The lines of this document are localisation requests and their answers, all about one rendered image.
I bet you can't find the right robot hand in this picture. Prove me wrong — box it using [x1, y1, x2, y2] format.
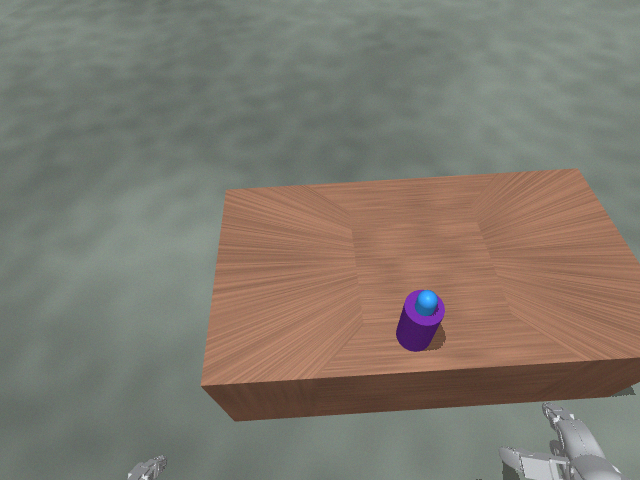
[498, 402, 606, 480]

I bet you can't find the left robot hand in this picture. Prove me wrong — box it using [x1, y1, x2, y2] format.
[127, 455, 167, 480]

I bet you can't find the bottle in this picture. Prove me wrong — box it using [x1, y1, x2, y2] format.
[396, 290, 445, 352]

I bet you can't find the right robot arm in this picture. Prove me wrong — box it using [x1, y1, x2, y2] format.
[569, 455, 630, 480]

